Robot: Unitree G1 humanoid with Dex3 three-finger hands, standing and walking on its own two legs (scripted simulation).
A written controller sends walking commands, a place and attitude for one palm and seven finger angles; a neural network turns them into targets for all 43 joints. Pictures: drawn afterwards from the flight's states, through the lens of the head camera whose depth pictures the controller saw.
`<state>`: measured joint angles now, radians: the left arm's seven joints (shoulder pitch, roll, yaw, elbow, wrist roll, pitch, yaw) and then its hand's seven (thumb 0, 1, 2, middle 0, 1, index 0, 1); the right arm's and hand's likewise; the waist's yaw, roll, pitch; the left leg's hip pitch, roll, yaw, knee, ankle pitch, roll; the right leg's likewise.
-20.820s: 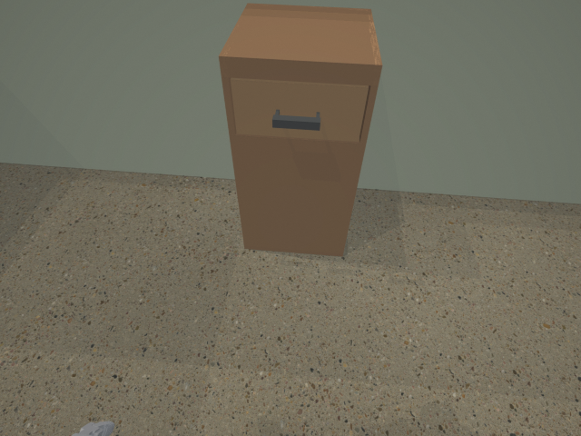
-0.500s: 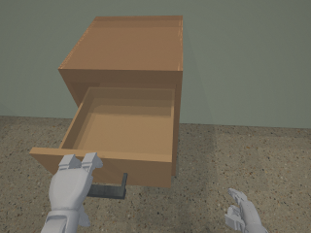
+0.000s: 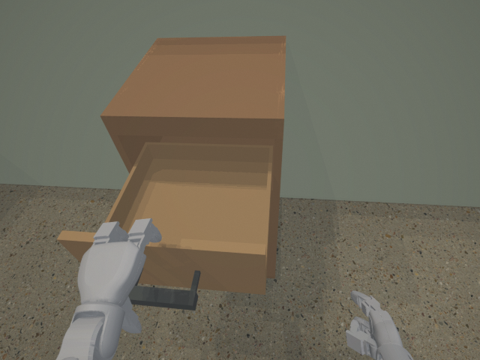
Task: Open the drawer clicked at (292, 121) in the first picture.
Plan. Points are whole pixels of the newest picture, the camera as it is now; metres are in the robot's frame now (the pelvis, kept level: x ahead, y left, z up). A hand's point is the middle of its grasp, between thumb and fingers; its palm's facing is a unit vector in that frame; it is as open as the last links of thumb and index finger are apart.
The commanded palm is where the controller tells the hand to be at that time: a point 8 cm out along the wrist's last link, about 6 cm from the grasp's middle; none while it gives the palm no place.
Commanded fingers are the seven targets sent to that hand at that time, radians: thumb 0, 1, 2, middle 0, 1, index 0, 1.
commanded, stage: lift the hand off the handle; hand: left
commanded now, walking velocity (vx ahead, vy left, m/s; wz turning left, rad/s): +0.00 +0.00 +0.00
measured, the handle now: (163, 285) +0.25 +0.20 -0.06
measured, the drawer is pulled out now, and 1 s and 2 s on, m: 0.30 0.30 0.30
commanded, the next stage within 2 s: draw the hand back to the body in 0.66 s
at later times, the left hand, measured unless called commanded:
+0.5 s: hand (118, 269) +0.22 +0.22 +0.08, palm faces +0.08 -0.13 -0.99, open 13.8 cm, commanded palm +0.18 +0.21 +0.14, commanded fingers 0.00 -0.50 0.30 -0.30 -1.20 -0.30 -1.20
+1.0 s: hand (110, 270) +0.21 +0.22 +0.10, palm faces +0.10 -0.13 -0.99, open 13.8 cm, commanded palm +0.17 +0.22 +0.15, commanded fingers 0.00 -0.50 0.30 -0.30 -1.20 -0.30 -1.20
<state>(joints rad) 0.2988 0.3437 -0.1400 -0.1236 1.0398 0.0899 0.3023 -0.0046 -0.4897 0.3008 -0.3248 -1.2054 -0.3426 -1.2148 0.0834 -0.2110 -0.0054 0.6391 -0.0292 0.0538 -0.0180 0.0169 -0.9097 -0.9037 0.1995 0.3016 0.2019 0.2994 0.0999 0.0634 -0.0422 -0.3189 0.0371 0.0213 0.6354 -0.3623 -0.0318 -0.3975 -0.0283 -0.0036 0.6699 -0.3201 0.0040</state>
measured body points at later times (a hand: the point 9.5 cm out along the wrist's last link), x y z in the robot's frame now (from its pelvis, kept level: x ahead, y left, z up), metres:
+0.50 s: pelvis +0.00 +0.00 +0.01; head +0.01 -0.03 +0.46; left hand +0.20 +0.22 +0.13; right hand +0.23 -0.19 -0.09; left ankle -0.02 +0.14 -0.72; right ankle +0.02 -0.12 -0.72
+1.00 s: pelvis +0.00 +0.01 +0.01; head +0.00 -0.03 +0.46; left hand +0.19 +0.23 +0.15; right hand +0.23 -0.19 -0.08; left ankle -0.02 +0.14 -0.72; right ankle +0.02 -0.12 -0.72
